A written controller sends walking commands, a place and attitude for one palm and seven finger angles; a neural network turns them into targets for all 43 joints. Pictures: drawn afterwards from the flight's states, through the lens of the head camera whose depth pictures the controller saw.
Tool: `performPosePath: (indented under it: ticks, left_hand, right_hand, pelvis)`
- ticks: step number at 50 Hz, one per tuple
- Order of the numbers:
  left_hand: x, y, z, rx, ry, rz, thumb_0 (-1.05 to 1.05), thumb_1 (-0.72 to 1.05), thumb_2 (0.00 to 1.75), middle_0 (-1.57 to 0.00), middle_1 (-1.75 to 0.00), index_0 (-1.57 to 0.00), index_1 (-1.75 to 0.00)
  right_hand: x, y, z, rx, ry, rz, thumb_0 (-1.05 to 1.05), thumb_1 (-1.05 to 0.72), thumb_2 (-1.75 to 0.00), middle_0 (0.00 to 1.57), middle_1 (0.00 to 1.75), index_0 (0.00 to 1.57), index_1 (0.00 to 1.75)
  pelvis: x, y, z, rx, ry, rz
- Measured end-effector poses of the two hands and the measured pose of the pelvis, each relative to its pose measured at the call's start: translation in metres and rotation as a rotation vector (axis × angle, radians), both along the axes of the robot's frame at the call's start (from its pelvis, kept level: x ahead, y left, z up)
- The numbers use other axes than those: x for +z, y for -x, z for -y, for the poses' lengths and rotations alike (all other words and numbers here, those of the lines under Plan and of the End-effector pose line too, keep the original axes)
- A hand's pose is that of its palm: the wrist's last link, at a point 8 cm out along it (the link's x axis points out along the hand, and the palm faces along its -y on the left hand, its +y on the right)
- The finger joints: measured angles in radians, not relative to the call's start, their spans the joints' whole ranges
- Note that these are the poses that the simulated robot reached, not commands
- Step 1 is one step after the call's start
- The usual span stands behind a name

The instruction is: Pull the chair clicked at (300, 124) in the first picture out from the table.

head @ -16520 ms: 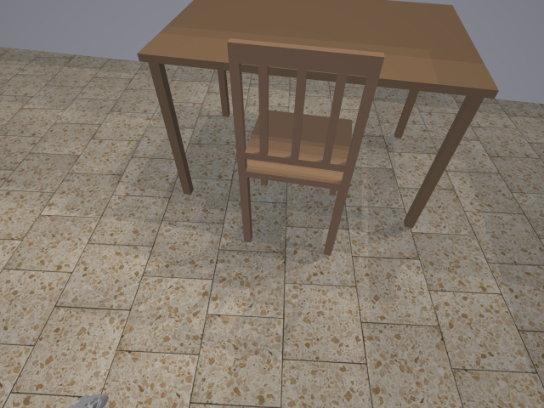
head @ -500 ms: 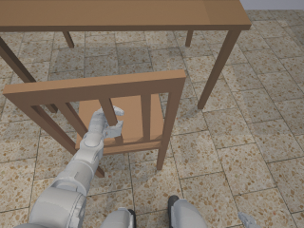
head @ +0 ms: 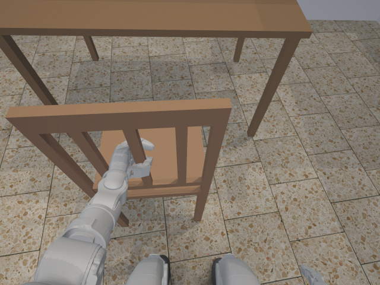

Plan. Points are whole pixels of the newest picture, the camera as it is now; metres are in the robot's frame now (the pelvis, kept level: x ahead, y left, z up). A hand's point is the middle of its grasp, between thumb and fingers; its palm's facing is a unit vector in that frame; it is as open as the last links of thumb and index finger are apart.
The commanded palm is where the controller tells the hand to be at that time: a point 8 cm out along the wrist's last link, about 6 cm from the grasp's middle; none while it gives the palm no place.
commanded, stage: step backward, pulling the chair out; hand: left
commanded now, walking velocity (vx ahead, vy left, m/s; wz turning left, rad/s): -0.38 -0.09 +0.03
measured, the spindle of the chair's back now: (140, 160) +0.40 +0.14 -0.07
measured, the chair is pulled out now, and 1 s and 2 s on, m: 0.30 0.43 0.59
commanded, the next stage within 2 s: stop walking, hand still on the chair in 1.32 s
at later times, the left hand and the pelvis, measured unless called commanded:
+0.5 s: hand (142, 176) +0.35 +0.12 -0.05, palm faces -0.02 -0.98 -0.20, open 5.8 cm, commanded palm +0.35 +0.17 -0.04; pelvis -0.04 -0.01 +0.00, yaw -1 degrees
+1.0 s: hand (138, 220) +0.24 +0.12 -0.05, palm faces -0.01 -0.98 -0.20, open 5.8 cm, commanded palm +0.25 +0.17 -0.04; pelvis -0.13 -0.02 +0.00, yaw -1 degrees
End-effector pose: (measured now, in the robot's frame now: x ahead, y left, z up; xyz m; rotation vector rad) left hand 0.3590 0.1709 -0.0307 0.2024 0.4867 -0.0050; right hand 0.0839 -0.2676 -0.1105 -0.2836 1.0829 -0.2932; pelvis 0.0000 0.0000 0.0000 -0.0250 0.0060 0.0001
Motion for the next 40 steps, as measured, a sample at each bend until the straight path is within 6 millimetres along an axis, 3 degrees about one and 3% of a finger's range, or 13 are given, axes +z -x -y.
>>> performPosePath:
  ticks: [9, 19, 26, 32, 40]
  left_hand:
    - [0.000, 0.016, -0.002, 0.034, -0.022, 0.019, 0.06, 0.59, 0.78, -0.32, -1.21, -0.50, -1.44]
    - [0.001, 0.023, -0.004, 0.021, -0.004, -0.006, 0.07, 0.61, 0.76, -0.28, -1.24, -0.50, -1.44]
    - [0.001, 0.031, -0.003, 0.040, -0.011, -0.007, 0.07, 0.61, 0.76, -0.29, -1.23, -0.50, -1.44]
    - [0.002, 0.049, 0.003, 0.063, -0.017, -0.007, 0.07, 0.60, 0.76, -0.30, -1.21, -0.50, -1.44]
    - [0.002, 0.085, 0.004, 0.026, 0.000, -0.017, 0.06, 0.63, 0.73, -0.26, -1.23, -0.50, -1.44]
  right_hand:
    - [-0.015, 0.008, -0.009, 0.017, -0.085, 0.029, 0.00, -0.90, -0.90, 0.20, 0.30, 0.21, 0.30]
    - [-0.002, 0.036, 0.000, 0.012, -0.007, -0.049, 0.01, -0.90, -0.90, 0.20, 0.30, 0.21, 0.29]
    - [-0.006, 0.048, -0.004, 0.024, -0.064, -0.053, 0.00, -0.90, -0.90, 0.20, 0.30, 0.20, 0.29]
    - [-0.009, 0.067, 0.005, -0.013, -0.080, -0.026, 0.00, -0.90, -0.90, 0.20, 0.30, 0.21, 0.30]
    - [0.004, 0.100, 0.017, -0.017, 0.012, -0.038, 0.00, -0.90, -0.90, 0.20, 0.30, 0.21, 0.29]
  pelvis:
    - [-0.005, 0.017, 0.018, -0.008, -0.008, 0.009]
    - [0.002, 0.029, 0.002, 0.003, -0.038, -0.027]
    - [0.004, 0.044, 0.013, -0.025, -0.007, -0.035]
    - [0.004, 0.067, 0.022, -0.009, 0.009, -0.025]
    - [0.004, 0.097, 0.008, -0.006, -0.018, -0.010]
